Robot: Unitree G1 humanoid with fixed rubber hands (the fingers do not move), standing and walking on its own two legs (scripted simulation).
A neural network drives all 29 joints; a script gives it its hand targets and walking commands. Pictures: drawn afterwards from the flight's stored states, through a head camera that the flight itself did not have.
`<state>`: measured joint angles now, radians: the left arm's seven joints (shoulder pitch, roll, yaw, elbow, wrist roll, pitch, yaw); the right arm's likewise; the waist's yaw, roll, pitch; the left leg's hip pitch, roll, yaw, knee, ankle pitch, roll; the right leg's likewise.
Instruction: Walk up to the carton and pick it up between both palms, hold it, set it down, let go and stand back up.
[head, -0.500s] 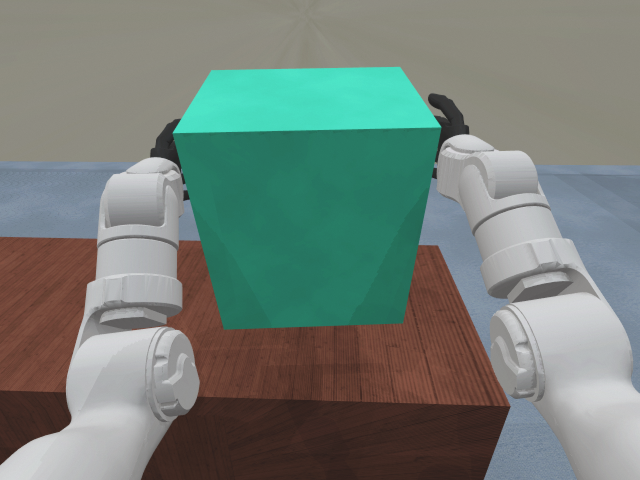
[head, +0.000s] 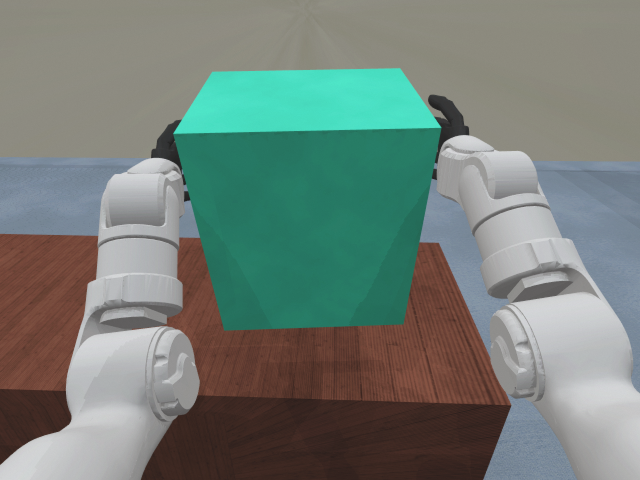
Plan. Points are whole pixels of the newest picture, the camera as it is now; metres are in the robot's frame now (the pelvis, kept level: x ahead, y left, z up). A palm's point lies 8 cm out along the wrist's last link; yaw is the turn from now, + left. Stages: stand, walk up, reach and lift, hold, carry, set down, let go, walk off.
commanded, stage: hold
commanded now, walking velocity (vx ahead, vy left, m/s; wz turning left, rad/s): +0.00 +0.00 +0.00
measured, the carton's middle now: (310, 201) +0.39 +0.01 +0.27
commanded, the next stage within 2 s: set down in 0.68 s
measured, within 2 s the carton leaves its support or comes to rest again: neither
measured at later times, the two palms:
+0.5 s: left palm (168, 179) +0.36 +0.18 +0.31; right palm (451, 157) +0.36 -0.15 +0.33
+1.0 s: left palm (165, 163) +0.37 +0.18 +0.33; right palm (451, 142) +0.37 -0.15 +0.35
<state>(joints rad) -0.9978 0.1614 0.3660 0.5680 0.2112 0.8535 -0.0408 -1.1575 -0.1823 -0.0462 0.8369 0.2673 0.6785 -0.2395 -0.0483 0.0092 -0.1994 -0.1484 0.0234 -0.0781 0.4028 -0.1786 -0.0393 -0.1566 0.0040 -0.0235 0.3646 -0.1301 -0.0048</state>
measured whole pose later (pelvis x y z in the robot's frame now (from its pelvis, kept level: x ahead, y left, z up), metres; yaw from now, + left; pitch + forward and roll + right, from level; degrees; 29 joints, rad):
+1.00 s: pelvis +0.00 +0.00 +0.00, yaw +0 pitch -5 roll -1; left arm -1.06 0.15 0.42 0.60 0.21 0.76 -0.02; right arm -1.19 -0.17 -0.16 0.89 0.25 0.53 -0.21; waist -0.05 -0.01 -0.17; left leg -0.14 0.02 -0.08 0.40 -0.18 -0.04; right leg -0.14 0.00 -0.02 0.36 -0.13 0.00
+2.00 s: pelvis +0.02 +0.00 +0.00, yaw +0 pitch -7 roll +0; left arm -0.88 0.06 0.40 0.55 0.21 0.60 0.05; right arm -1.07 -0.12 -0.24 1.03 0.11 0.17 -0.08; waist -0.05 -0.03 -0.01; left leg -0.05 0.03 -0.08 0.38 -0.21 -0.04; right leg -0.07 0.01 -0.02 0.36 -0.17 0.00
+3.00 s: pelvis +0.03 -0.01 +0.00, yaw +0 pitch -2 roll +0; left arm -0.81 -0.03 0.46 0.59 0.21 0.44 0.09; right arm -1.02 -0.12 -0.34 1.08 -0.01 0.06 0.02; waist -0.03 -0.02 -0.04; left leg -0.13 0.04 -0.08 0.38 -0.21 -0.06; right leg -0.15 0.02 -0.03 0.36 -0.18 -0.02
